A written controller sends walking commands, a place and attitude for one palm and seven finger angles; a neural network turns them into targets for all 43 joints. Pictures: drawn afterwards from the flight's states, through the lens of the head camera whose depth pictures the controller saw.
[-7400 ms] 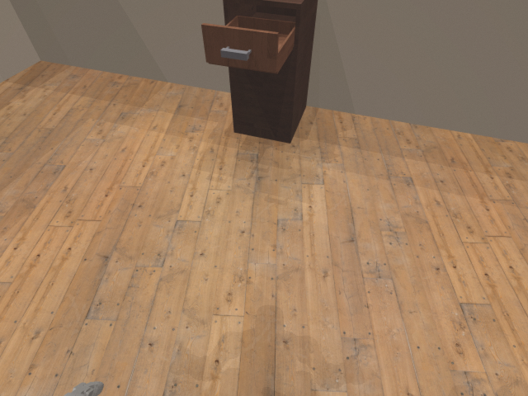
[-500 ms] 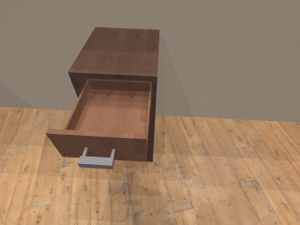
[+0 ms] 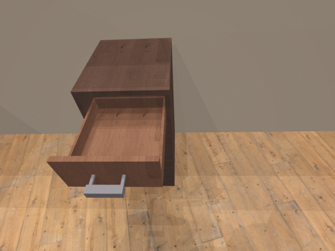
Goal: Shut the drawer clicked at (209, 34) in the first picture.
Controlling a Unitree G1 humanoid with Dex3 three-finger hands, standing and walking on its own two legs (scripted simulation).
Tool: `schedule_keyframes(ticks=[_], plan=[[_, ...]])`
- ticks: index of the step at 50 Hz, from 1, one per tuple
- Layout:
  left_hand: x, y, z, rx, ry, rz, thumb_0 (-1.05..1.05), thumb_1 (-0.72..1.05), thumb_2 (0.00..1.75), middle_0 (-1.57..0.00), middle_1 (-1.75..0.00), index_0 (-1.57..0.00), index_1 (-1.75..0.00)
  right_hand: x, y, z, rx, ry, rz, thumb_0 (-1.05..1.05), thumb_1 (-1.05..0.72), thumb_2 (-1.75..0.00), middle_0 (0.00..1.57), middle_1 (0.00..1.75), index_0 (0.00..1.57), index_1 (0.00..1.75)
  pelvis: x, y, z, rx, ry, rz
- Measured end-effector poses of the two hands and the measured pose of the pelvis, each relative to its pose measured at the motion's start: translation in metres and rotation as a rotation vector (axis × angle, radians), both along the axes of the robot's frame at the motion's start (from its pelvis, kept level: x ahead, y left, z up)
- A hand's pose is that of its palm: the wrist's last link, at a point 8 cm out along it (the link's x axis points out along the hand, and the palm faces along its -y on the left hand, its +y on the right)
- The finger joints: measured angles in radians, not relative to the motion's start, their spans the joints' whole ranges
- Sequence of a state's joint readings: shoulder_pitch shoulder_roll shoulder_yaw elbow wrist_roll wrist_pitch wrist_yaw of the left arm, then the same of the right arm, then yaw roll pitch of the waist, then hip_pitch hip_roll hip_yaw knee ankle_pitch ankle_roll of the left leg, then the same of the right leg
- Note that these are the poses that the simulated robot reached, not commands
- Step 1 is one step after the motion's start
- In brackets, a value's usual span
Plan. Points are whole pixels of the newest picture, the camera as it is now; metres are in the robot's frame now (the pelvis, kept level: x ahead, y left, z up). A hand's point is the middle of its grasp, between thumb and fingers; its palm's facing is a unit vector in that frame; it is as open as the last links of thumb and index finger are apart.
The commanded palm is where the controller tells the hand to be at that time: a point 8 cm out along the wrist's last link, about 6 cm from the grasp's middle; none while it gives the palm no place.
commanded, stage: look again from close up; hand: left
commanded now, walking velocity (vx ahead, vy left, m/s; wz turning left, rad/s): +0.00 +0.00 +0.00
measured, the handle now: (106, 184) +0.33 +0.21 -0.09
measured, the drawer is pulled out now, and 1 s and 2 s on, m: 0.30 0.30 0.30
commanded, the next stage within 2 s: raise the hand and make a fist in 0.04 s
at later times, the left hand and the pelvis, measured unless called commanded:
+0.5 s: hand (103, 246) +0.15 +0.16 -0.04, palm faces -0.01 -1.00 +0.00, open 6.3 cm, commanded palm +0.11 +0.23 -0.05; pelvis -0.03 -0.02 -0.07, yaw +2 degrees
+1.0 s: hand (98, 244) +0.15 +0.17 -0.03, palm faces +0.02 -1.00 -0.03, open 3.8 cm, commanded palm +0.11 +0.23 -0.03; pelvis -0.04 +0.00 -0.08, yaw +3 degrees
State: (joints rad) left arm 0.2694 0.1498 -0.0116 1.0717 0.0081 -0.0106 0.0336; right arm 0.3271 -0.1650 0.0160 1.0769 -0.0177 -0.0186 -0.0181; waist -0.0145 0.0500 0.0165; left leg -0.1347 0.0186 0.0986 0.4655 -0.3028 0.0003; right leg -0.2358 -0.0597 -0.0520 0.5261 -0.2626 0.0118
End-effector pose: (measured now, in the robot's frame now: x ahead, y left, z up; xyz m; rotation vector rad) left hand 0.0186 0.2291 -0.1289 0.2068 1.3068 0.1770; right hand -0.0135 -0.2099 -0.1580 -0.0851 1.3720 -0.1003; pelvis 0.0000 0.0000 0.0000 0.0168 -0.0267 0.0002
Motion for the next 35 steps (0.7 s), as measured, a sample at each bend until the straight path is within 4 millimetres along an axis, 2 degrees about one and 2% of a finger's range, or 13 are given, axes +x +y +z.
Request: schedule_keyframes(ticks=[8, 9, 12, 15, 17, 19, 21, 23, 27, 30, 32, 35], plan=[[-0.004, -0.008, -0.003, -0.008, 0.025, 0.008, 0.01, 0.92, 0.90, -0.20, -0.30, -0.20, -0.30, 0.000, -0.013, 0.003, -0.020, 0.032, 0.002, 0.00, -0.90, -0.90, 0.20, 0.30, 0.20, 0.30, 0.003, -0.007, 0.001, -0.005, 0.001, 0.003], [0.003, -0.008, 0.001, -0.019, -0.027, 0.060, 0.01, 0.92, 0.90, -0.20, -0.30, -0.20, -0.30, 0.004, -0.016, 0.005, -0.031, 0.004, -0.004, 0.00, -0.90, -0.90, 0.20, 0.30, 0.20, 0.30, 0.002, -0.008, 0.000, -0.008, 0.005, 0.004], [0.054, -0.003, 0.044, 0.004, -0.411, 0.102, 0.02, 0.93, 0.90, -0.21, -0.31, -0.21, -0.31, 0.034, -0.030, 0.018, -0.098, -0.206, -0.007, 0.01, -0.90, -0.90, 0.20, 0.30, 0.20, 0.30, -0.001, -0.009, -0.002, -0.005, 0.017, 0.016], [0.104, -0.003, 0.091, -0.008, -0.772, 0.088, 0.02, 0.92, 0.90, -0.24, -0.34, -0.23, -0.34, 0.077, -0.046, 0.031, -0.144, -0.427, 0.017, 0.01, -0.90, -0.90, 0.20, 0.30, 0.20, 0.30, -0.008, -0.009, -0.008, -0.006, 0.055, 0.043], [0.126, -0.004, 0.112, -0.044, -0.980, 0.047, 0.02, 0.92, 0.90, -0.26, -0.36, -0.26, -0.36, 0.109, -0.056, 0.042, -0.168, -0.570, 0.036, 0.01, -0.90, -0.90, 0.20, 0.30, 0.20, 0.30, -0.014, -0.010, -0.016, -0.002, 0.095, 0.040], [0.136, -0.007, 0.122, -0.093, -1.154, -0.015, 0.01, 0.92, 0.90, -0.29, -0.39, -0.28, -0.40, 0.139, -0.063, 0.054, -0.187, -0.704, 0.063, 0.01, -0.90, -0.90, 0.20, 0.30, 0.20, 0.30, -0.019, -0.013, -0.027, 0.003, 0.138, 0.032], [0.134, -0.012, 0.121, -0.137, -1.280, -0.101, 0.01, 0.91, 0.90, -0.32, -0.43, -0.32, -0.43, 0.168, -0.068, 0.065, -0.203, -0.824, 0.103, 0.01, -0.90, -0.90, 0.20, 0.30, 0.20, 0.30, -0.024, -0.015, -0.042, 0.004, 0.175, 0.029], [0.124, -0.015, 0.110, -0.172, -1.327, -0.172, 0.01, 0.91, 0.90, -0.35, -0.47, -0.35, -0.47, 0.192, -0.069, 0.072, -0.214, -0.919, 0.145, 0.01, -0.90, -0.90, 0.20, 0.30, 0.20, 0.30, -0.029, -0.016, -0.057, 0.003, 0.203, 0.029], [0.097, -0.012, 0.076, -0.226, -1.252, -0.150, 0.01, 0.90, 0.90, -0.43, -0.55, -0.43, -0.55, 0.226, -0.059, 0.075, -0.217, -1.028, 0.208, 0.01, -0.90, -0.90, 0.20, 0.30, 0.20, 0.30, -0.034, -0.017, -0.081, -0.007, 0.236, 0.042], [0.081, -0.005, 0.066, -0.200, -1.210, -0.094, 0.01, 0.90, 0.90, -0.49, -0.61, -0.49, -0.61, 0.236, -0.042, 0.066, -0.192, -1.044, 0.240, 0.01, -0.90, -0.90, 0.20, 0.30, 0.20, 0.30, -0.037, -0.016, -0.092, -0.026, 0.244, 0.054], [0.078, -0.002, 0.070, -0.172, -1.226, -0.091, 0.02, 0.90, 0.90, -0.53, -0.65, -0.53, -0.66, 0.234, -0.028, 0.055, -0.164, -1.020, 0.257, 0.01, -0.90, -0.90, 0.20, 0.30, 0.20, 0.30, -0.039, -0.015, -0.096, -0.039, 0.248, 0.060], [0.083, -0.002, 0.081, -0.155, -1.276, -0.129, 0.02, 0.90, 0.90, -0.59, -0.72, -0.59, -0.72, 0.220, -0.007, 0.032, -0.109, -0.949, 0.267, 0.01, -0.90, -0.90, 0.20, 0.30, 0.20, 0.30, -0.042, -0.014, -0.100, -0.057, 0.251, 0.069]])
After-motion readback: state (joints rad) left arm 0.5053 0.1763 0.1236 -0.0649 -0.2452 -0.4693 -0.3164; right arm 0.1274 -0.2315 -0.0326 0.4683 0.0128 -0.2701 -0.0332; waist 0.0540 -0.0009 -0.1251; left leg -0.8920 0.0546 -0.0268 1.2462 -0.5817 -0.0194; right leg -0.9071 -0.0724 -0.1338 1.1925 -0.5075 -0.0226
